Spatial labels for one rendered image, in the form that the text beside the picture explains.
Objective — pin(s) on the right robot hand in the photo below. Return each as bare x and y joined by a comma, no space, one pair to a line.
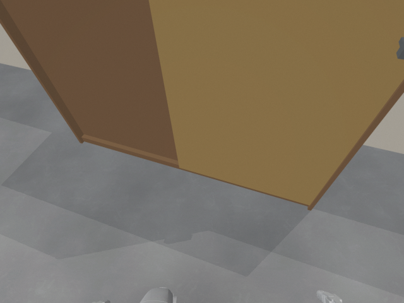
326,297

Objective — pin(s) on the robot left thigh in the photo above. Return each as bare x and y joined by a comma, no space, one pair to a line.
159,295

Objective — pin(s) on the wardrobe door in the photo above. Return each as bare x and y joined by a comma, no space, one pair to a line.
273,94
102,58

